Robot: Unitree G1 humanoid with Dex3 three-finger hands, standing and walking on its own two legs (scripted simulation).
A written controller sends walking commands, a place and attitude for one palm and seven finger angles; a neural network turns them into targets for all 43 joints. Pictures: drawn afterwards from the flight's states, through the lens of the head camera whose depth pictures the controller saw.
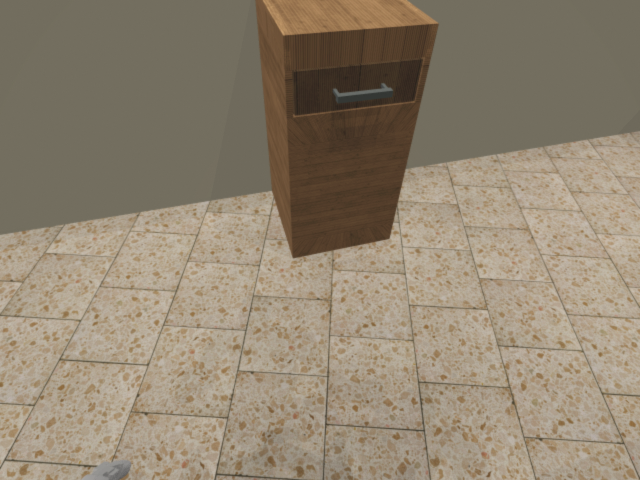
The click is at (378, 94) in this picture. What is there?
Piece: drawer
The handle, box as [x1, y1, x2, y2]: [333, 83, 392, 103]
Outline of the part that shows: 392,94 392,90 390,87 388,88 383,83 381,83 381,89 339,93 335,88 333,89 336,101 338,103 388,97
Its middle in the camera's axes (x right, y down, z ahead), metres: +0.12 -0.42 +1.12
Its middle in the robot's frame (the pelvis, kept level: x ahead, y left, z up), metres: +1.12 -0.07 -0.05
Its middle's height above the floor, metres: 0.72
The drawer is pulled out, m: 0.00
